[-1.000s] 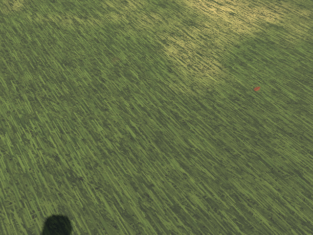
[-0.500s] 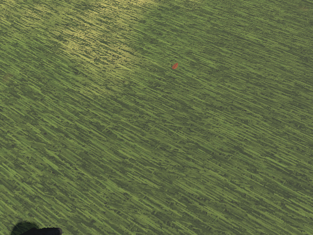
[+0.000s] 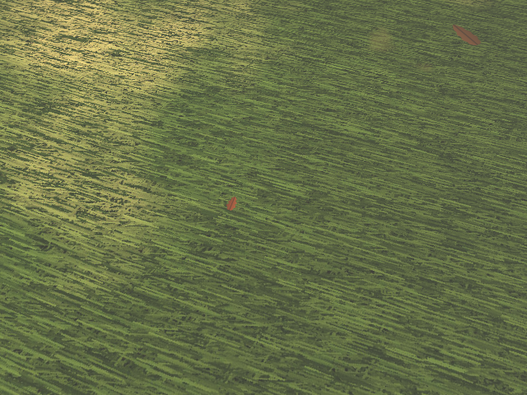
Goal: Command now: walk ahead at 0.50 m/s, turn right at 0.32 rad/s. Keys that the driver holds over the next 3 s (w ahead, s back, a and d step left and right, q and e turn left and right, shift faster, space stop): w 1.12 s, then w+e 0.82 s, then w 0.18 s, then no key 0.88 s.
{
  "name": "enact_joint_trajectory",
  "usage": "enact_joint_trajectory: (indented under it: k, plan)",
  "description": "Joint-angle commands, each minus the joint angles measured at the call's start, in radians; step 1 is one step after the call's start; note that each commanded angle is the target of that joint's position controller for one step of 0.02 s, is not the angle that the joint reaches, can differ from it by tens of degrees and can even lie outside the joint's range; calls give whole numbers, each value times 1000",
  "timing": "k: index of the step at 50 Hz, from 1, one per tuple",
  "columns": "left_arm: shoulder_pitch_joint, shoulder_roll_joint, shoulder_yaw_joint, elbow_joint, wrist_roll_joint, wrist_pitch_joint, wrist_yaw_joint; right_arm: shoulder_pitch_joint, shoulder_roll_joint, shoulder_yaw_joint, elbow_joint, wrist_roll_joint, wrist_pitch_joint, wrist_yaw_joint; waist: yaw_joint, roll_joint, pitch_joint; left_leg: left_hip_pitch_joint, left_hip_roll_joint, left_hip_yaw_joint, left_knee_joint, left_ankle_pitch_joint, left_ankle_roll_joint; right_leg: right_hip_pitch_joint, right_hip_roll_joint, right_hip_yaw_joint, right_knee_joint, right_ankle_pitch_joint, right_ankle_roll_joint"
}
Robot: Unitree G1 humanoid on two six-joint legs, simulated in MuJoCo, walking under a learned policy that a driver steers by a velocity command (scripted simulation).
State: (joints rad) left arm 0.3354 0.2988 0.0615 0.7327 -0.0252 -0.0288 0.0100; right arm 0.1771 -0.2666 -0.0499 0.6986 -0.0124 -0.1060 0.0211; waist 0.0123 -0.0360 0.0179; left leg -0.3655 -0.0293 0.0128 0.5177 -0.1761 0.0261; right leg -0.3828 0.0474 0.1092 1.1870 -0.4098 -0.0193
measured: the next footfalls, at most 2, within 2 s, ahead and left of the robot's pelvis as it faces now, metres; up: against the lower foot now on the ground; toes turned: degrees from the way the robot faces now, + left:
right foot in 0.38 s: +0.34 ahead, -0.16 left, +0.00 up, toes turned -3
left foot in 0.90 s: +0.66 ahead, +0.06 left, +0.00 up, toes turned -1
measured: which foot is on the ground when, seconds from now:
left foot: down 0.00-0.38, up 0.40-0.88, down 0.90-1.00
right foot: up 0.00-0.36, down 0.38-0.90, up 0.92-1.00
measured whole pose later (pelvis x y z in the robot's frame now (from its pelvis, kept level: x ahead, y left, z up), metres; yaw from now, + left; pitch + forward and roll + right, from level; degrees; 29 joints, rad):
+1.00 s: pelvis +0.54 -0.02 +0.00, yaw -2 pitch +2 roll +0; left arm 0.35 0.29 0.04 0.87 -0.02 -0.07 0.00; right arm 0.13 -0.27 -0.03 0.74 0.00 -0.08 0.04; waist 0.03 -0.01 0.04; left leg -0.40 -0.03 0.04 0.53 -0.16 0.06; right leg -0.30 -0.01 0.05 1.12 -0.43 -0.02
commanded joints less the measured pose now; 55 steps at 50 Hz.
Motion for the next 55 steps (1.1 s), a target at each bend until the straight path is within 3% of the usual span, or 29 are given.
enact_joint_trajectory:
  k: [1,3,7,10,14,16,18,19,20,21,22,23,24,25,28,31,34,37,40,42,44,45,46,47,48,49,50,52,55]
  plan:
    - [-62,84,24,-106,5,-23,-5,73,-100,-26,-20,-5,-4,-6,-33,144,-25,266,265,-359,-292,-28,168,-284,-113,21,-23,80,1]
    - [-61,51,15,-100,9,-18,-10,83,-110,-28,0,10,-10,-5,-21,147,-23,241,259,-299,-325,42,188,-267,-124,-11,-111,89,6]
    - [-179,16,-8,-125,19,-29,-21,104,-167,-42,31,21,-2,-10,-48,112,-1,230,254,-195,-371,128,197,-256,-142,-50,-365,264,18]
    - [-268,16,-13,-136,13,-38,-33,139,-189,-45,56,31,8,-11,-79,114,12,217,234,-122,-369,152,174,-178,-117,-83,-524,385,25]
    - [-354,39,-8,-166,4,-45,-46,197,-207,-48,96,42,26,-11,-94,120,38,293,278,-127,-337,159,155,-154,-99,-92,-624,369,-1]
    - [-330,60,1,-164,6,-48,-49,193,-222,-52,107,46,38,-15,-61,128,27,328,293,-123,-283,246,137,-87,-81,-109,-671,321,-29]
    - [-126,123,38,-100,17,-47,-39,186,-198,-41,111,45,44,-21,47,101,-98,277,220,-42,-29,483,89,228,-44,-142,-723,323,-78]
    - [59,197,62,-68,27,-42,-27,178,-144,-16,83,19,41,-24,123,-3,-244,93,167,8,276,278,43,512,-223,60,-700,329,-145]
    - [100,283,75,-52,27,-36,-27,275,-42,17,54,16,21,-21,65,-263,-340,-281,-2,10,607,-336,-18,774,-429,511,-808,139,-300]
    - [101,187,51,-53,13,-37,-30,219,-144,-6,65,35,4,-16,104,-164,-307,-403,37,-106,730,-398,-14,736,-420,587,-881,-5,-297]
    - [37,151,35,-57,12,-42,-31,140,-184,-20,39,53,-6,-11,90,-125,-178,-457,84,-95,741,-308,0,630,-387,454,-896,31,-259]
    - [-22,125,26,-62,18,-44,-32,98,-174,-17,35,45,-8,-14,64,-62,-118,-427,123,-76,704,-220,-1,516,-343,349,-912,126,-238]
    - [-69,98,18,-65,24,-45,-36,80,-164,-20,33,28,-5,-15,37,-41,-67,-393,146,-74,648,-161,-10,416,-308,278,-941,218,-228]
    - [-95,82,13,-66,33,-49,-36,95,-152,-20,36,24,3,-13,5,-58,-56,-334,166,-82,618,-120,-16,345,-286,231,-968,288,-222]
    - [-101,94,19,-42,23,-66,-33,98,-107,-11,38,20,28,-12,-28,-42,-34,-289,173,-69,536,-60,-44,252,-267,134,-1029,412,-238]
    - [-69,119,26,-10,22,-69,-23,-1,-87,-2,8,12,33,-13,-7,-13,4,-317,170,-63,358,92,-60,240,-247,54,-1055,465,-227]
    - [-21,137,28,21,16,-63,-15,-108,-68,8,-16,18,24,-1,31,-12,28,-269,138,-38,167,247,-52,239,-221,-10,-1062,453,-195]
    - [45,152,31,61,8,-55,-13,-199,-72,11,-46,27,17,14,65,-8,49,-257,115,-31,71,286,-37,300,-248,-11,-1046,426,-187]
    - [76,160,34,94,4,-39,-8,-242,-88,7,-73,28,12,29,61,-15,58,-277,102,-38,10,207,-1,410,-293,2,-989,483,-167]
    - [72,172,38,104,5,-28,-3,-207,-107,0,-68,26,10,34,33,-33,30,-206,78,-17,-11,130,26,456,-302,0,-925,615,-147]
    - [47,168,33,102,10,-16,1,2,-167,-34,-9,20,10,23,-80,-30,-104,106,26,34,-38,128,75,415,-236,-56,-676,880,-107]
    - [52,130,15,78,29,-17,6,180,-232,-54,27,12,14,12,-144,48,-252,415,169,-118,15,192,133,227,-183,-94,-396,672,-72]
    - [185,1,-23,64,28,-39,-5,241,-312,-72,47,9,20,13,-85,314,-386,766,402,-603,-81,-27,301,-187,5,-109,-23,31,3]
    - [132,88,-6,81,12,-60,-11,249,-213,-47,45,25,24,13,-126,256,-398,772,410,-744,-189,-165,299,-308,-11,24,101,-163,-1]
    - [36,146,12,50,-15,-72,-17,177,-181,-35,38,24,23,9,-120,196,-232,646,379,-597,-212,-159,252,-381,-63,13,124,-98,-11]
    - [-28,135,9,35,-15,-78,-13,115,-164,-29,28,18,23,7,-93,117,-145,506,339,-479,-229,-73,228,-362,-114,-19,80,-9,-13]
    - [-61,124,11,29,1,-75,-9,70,-139,-23,27,10,21,9,-65,84,-75,380,303,-396,-258,34,217,-331,-143,-33,15,48,-8]
    - [-22,93,12,42,11,-55,-7,37,-112,-16,26,0,11,12,-13,119,-64,260,262,-310,-312,129,211,-221,-175,-27,-53,110,1]
    - [-48,57,4,34,20,-32,-3,50,-138,-25,51,11,-1,8,2,108,-29,194,256,-229,-375,186,231,-232,-188,-43,-156,173,27]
